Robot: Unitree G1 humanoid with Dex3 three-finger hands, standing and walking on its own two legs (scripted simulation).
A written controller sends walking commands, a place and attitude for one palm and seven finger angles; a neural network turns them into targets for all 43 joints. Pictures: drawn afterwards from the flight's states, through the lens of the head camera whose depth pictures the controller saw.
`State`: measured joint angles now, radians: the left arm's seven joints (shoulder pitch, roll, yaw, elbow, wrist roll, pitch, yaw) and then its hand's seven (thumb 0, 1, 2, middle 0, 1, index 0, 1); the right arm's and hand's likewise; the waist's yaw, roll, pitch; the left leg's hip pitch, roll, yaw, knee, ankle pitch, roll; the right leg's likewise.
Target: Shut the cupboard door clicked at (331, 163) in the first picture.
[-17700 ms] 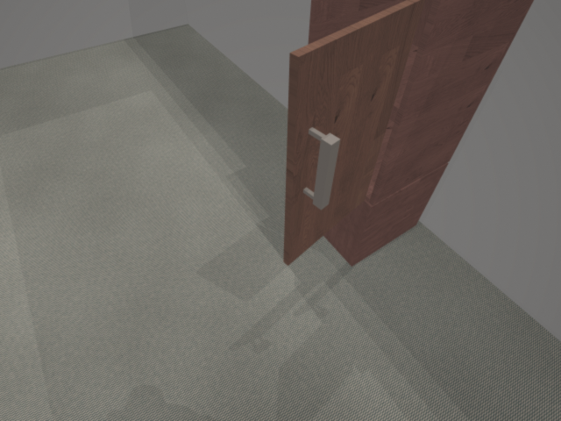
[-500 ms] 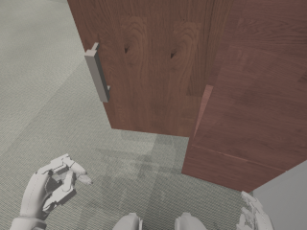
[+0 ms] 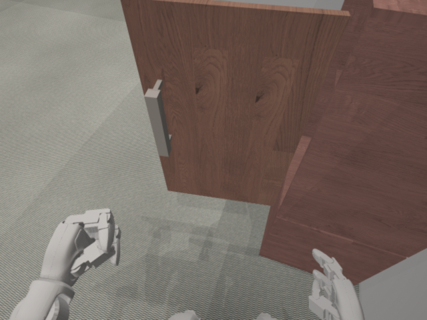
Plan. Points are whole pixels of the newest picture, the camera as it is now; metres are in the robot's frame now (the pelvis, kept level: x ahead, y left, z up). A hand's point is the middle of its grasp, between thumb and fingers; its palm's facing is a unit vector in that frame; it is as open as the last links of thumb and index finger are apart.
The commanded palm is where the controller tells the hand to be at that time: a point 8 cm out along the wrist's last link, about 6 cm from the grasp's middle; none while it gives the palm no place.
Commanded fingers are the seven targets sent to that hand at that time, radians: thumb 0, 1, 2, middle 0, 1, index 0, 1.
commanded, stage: raise the hand and make a fist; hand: left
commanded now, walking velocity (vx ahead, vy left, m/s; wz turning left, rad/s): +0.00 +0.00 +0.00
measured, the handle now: (162, 120) +0.51 +0.16 +0.07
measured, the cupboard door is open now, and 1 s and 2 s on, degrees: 100 100 100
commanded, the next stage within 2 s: bring the fist close to the handle in 0.46 s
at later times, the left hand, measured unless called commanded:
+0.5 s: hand (118, 246) +0.22 +0.17 +0.07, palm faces -0.06 -1.00 -0.06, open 3.1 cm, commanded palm +0.20 +0.23 +0.08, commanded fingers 0.00 0.90 0.90 -1.30 -1.50 -1.30 -1.50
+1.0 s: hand (141, 203) +0.29 +0.15 +0.08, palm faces -0.08 -1.00 -0.05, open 3.1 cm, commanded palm +0.28 +0.20 +0.08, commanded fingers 0.00 0.90 0.90 -1.30 -1.50 -1.30 -1.50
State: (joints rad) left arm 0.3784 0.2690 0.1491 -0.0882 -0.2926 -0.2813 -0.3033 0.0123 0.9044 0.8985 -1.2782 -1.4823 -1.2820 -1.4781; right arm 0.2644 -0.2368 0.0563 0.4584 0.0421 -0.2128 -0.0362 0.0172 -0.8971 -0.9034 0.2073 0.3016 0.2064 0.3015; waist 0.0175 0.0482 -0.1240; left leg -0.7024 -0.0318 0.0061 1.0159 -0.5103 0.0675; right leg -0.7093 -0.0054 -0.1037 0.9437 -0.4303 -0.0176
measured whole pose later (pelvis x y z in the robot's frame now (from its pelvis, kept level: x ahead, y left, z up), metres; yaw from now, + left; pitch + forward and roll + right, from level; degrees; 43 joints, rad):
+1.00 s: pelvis +0.00 -0.02 +0.01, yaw +0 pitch +11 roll -1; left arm 0.06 0.28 0.16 0.19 -0.28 -0.26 -0.27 0.01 0.90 0.90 -1.30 -1.50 -1.30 -1.50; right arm 0.28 -0.27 0.03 0.55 0.06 -0.21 -0.05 0.02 -0.90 -0.90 0.21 0.30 0.20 0.30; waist -0.02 0.04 -0.12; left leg -0.67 -0.03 0.01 0.94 -0.47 0.04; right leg -0.69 0.00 -0.10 0.91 -0.41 -0.05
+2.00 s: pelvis +0.00 -0.02 +0.01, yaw -1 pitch +13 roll -1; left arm -0.40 0.27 0.18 0.68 -0.20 -0.37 -0.18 0.01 0.90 0.90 -1.30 -1.50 -1.30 -1.50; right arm 0.31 -0.26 0.01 0.61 0.05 -0.05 -0.02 0.02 -0.90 -0.90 0.20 0.30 0.20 0.30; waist -0.06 0.03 -0.10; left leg -0.69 -0.03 0.04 0.91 -0.45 0.05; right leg -0.73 0.00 -0.07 0.89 -0.38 -0.04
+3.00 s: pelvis -0.02 -0.01 -0.01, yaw -2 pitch +21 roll -2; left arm -1.01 0.49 0.24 1.23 -0.14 -0.32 -0.39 0.01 0.90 0.90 -1.30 -1.50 -1.31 -1.50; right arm 0.39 -0.29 0.04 0.65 0.03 -0.02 -0.02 0.01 -0.90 -0.90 0.21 0.30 0.20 0.30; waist -0.18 0.04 -0.11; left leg -0.96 -0.01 0.02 1.06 -0.48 0.06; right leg -0.97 0.01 -0.09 0.99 -0.39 -0.03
